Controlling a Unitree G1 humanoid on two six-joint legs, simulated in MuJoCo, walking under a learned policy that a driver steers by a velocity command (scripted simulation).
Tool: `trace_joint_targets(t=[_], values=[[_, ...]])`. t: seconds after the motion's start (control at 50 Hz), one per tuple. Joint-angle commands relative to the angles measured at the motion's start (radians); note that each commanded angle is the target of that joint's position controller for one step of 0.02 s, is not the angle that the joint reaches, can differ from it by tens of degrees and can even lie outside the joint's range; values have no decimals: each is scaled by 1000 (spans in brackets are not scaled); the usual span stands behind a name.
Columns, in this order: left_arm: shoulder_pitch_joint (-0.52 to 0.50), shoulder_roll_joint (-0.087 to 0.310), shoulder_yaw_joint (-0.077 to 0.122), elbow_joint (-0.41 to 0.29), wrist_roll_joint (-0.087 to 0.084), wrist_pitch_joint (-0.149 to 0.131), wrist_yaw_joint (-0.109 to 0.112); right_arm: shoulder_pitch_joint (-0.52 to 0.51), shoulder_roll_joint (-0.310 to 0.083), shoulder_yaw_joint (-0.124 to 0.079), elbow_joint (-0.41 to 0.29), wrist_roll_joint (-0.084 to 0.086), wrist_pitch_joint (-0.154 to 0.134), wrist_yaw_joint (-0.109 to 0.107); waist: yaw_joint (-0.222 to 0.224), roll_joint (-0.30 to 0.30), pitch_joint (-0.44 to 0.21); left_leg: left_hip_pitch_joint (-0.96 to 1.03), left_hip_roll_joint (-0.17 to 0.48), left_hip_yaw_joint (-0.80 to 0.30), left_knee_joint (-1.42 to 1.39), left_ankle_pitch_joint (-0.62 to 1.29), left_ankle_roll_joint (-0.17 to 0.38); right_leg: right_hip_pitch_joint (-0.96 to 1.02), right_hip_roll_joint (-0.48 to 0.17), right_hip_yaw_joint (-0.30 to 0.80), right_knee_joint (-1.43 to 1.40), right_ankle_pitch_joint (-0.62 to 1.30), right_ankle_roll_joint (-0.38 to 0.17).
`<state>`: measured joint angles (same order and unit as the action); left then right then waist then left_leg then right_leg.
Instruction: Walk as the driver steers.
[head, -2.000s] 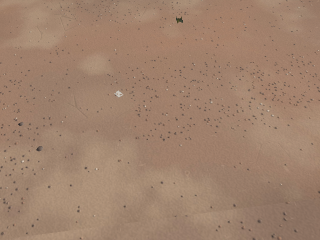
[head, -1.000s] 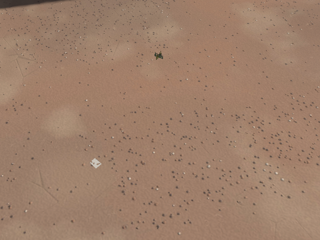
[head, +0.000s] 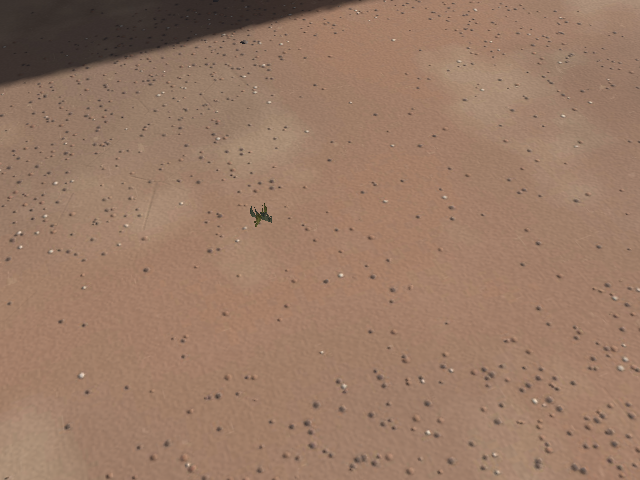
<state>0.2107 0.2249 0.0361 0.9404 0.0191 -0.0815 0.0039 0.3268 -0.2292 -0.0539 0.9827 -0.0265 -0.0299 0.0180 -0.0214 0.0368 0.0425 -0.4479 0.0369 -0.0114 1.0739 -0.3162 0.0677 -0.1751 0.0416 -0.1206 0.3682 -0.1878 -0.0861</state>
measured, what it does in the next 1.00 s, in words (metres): walks ahead, turning left: left foot, then right foot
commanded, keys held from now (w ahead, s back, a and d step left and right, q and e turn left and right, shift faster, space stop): w+q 0.46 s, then no key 0.54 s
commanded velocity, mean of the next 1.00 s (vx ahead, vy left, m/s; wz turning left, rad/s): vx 0.34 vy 0.00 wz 0.33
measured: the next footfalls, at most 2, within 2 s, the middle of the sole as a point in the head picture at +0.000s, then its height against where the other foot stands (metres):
left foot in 0.36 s outside the picture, level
right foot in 0.86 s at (320, 454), level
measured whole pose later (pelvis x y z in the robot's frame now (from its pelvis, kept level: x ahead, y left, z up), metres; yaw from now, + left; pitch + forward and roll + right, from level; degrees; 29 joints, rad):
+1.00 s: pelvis +0.42 +0.08 -0.01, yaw +22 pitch -2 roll +1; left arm 0.20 0.20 0.00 0.92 0.01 -0.03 0.03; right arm 0.22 -0.24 -0.03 0.99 -0.02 0.02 -0.03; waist -0.01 0.03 0.08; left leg -0.26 -0.09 -0.06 0.88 -0.52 0.03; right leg -0.30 0.03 -0.06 0.44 -0.12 -0.07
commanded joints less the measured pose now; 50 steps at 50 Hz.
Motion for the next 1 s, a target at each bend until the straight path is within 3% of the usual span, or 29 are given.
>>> trace_joint_targets(t=[0.02,0.08,0.14,0.24,0.3,0.32,0.34,0.36,0.38,0.4,0.42,0.44,0.46,0.48,0.52,0.58,0.66,0.72,0.78,0.82,0.84,0.86,0.88,0.9,0.92,0.94,0.96,1.0], values=[[58,100,22,-13,-8,-36,7,30,-43,-16,-35,-3,15,13,-8,-93,17,-134,50,-32,5,105,-18,50,-284,189,-249,158,-81],[107,94,22,8,-6,-38,11,-76,-39,-17,-75,-1,20,20,5,-91,41,-220,58,-17,-73,209,-33,83,-271,102,-251,240,-72],[129,90,20,19,-6,-37,13,-178,-19,-4,-116,0,15,28,21,-96,57,-203,48,30,-235,306,-35,91,-249,21,-241,309,-60],[220,115,24,55,1,-27,25,-313,-22,9,-184,-7,12,39,60,-95,73,-172,17,120,-412,272,18,227,-291,-49,-181,476,-49],[211,147,32,56,6,-12,34,-262,-49,-2,-181,-12,12,33,21,-128,24,-61,-57,175,-447,128,78,304,-308,-98,-13,870,-34],[205,162,36,55,9,-3,37,-196,-64,-10,-164,-12,11,28,-11,-137,-18,14,-93,187,-456,75,104,313,-310,-110,108,975,-31],[200,175,39,48,9,6,35,-92,-87,-24,-134,-13,5,24,-53,-135,-81,139,-126,181,-501,59,132,284,-309,-117,278,959,-24],[182,177,40,30,4,11,30,60,-135,-47,-90,-23,-3,15,-130,-83,-160,368,-98,98,-586,77,176,137,-288,-132,531,772,5],[216,81,19,-36,-21,4,12,125,-264,-84,-94,-32,-1,-1,-112,140,-277,707,210,-365,-615,36,321,-275,-151,-138,936,113,64],[131,125,31,-82,-12,-9,0,100,-287,-87,-106,2,12,0,-100,104,-327,762,324,-745,-783,82,386,-483,-4,74,1109,-340,80],[28,131,32,-113,-7,-20,-6,50,-269,-82,-99,15,19,-8,-89,15,-176,660,289,-572,-800,105,345,-579,-82,153,1085,-242,67],[29,122,27,-115,-13,-31,-7,-1,-211,-67,-99,18,16,-13,-49,-31,-78,522,256,-462,-819,182,298,-552,-122,148,988,-157,63],[49,115,29,-102,-7,-28,-5,-48,-172,-56,-105,17,11,-17,-2,-63,-19,414,197,-370,-833,289,251,-493,-149,148,900,-131,67],[82,109,28,-92,9,-9,-2,-86,-141,-45,-111,25,3,-22,37,-55,0,335,157,-282,-837,459,224,-421,-160,143,850,-122,83],[129,89,28,-79,23,31,-3,-83,-130,-35,-112,28,-24,-18,65,-42,-29,284,119,-180,-810,786,209,-335,-149,123,803,-124,109],[100,75,25,-91,15,52,-5,-31,-156,-35,-93,22,-35,-16,61,-5,-49,290,79,-96,-785,1001,169,-343,-128,94,699,-45,122],[-14,78,18,-124,6,57,-6,7,-138,-20,-82,19,-20,-25,14,41,-49,358,62,-75,-773,993,108,-372,-115,83,514,72,113],[-71,80,10,-138,-1,52,0,28,-137,-12,-71,12,-14,-36,-19,45,-56,428,85,-87,-755,989,98,-353,-95,80,388,122,95],[-51,89,10,-124,-1,43,9,21,-131,-6,-57,5,-8,-45,-14,49,-45,459,109,-107,-699,1007,100,-285,-65,85,291,71,66],[34,104,16,-89,2,34,20,-5,-136,-5,-50,9,-7,-52,23,42,-44,458,118,-134,-616,1036,91,-181,-42,90,186,38,34],[104,102,17,-63,7,24,25,-28,-139,-4,-48,20,-9,-54,68,16,-53,444,95,-126,-536,992,68,-84,-44,95,56,144,17],[177,138,23,-41,12,9,31,-23,-132,2,-59,28,-17,-53,89,-56,-114,365,44,-109,-422,798,32,94,-146,191,25,569,-6],[193,190,27,-52,6,7,32,91,-84,11,-51,43,-13,-51,37,-205,-208,260,-83,-58,-220,196,-2,238,-380,411,77,1095,-144],[175,148,12,-48,-19,22,22,142,-83,6,-14,33,12,-54,33,-237,-266,210,-154,-63,-119,-312,-10,221,-458,511,59,1144,-255],[118,118,1,-55,-23,29,16,106,-104,2,0,14,30,-53,16,-161,-200,180,-131,-96,-49,-336,-12,130,-428,488,15,878,-259],[56,91,-9,-64,-15,36,17,51,-98,2,0,3,40,-49,7,-110,-124,165,-112,-103,-48,-289,-21,40,-374,432,-36,645,-221],[3,73,-19,-69,-6,44,24,19,-86,5,-1,3,49,-46,-11,-105,-76,178,-87,-102,-104,-239,-34,-35,-324,375,-86,474,-175],[-34,81,-22,-61,1,52,31,27,-63,15,21,2,68,-41,-34,-160,-49,243,-76,-57,-230,-179,-64,-110,-245,283,-129,301,-116]])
